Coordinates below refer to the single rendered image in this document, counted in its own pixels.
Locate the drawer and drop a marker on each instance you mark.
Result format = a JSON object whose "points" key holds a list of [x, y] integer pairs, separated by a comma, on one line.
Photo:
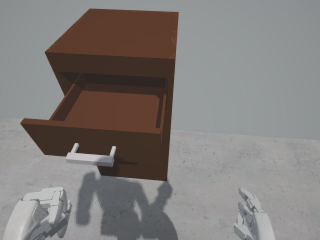
{"points": [[100, 111]]}

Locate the robot left hand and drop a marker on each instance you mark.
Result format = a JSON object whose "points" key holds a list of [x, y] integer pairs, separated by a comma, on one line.
{"points": [[46, 208]]}

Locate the handle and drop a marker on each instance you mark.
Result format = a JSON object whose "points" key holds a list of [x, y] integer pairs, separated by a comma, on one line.
{"points": [[90, 159]]}

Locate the robot right hand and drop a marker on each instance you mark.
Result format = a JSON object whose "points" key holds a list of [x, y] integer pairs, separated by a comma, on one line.
{"points": [[258, 226]]}

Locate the cabinet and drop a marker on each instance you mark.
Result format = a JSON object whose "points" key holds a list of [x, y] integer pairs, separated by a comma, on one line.
{"points": [[121, 42]]}

